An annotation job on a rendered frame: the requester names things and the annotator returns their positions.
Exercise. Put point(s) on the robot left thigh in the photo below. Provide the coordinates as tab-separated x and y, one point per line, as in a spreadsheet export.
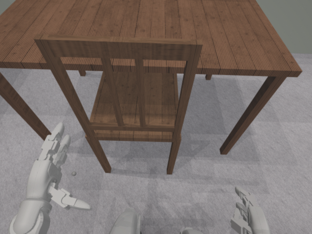
127	223

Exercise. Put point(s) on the chair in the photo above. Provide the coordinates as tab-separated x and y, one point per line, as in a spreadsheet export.
129	106

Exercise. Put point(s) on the right robot hand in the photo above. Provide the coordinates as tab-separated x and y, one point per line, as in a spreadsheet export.
254	220

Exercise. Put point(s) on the left robot hand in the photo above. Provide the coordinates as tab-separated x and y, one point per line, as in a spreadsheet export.
46	168

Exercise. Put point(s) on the table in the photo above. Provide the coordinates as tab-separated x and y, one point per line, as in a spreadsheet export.
238	39

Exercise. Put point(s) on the robot left forearm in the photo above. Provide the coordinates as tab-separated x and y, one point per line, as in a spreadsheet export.
32	218

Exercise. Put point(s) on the robot left shin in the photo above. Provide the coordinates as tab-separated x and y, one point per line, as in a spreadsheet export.
130	209

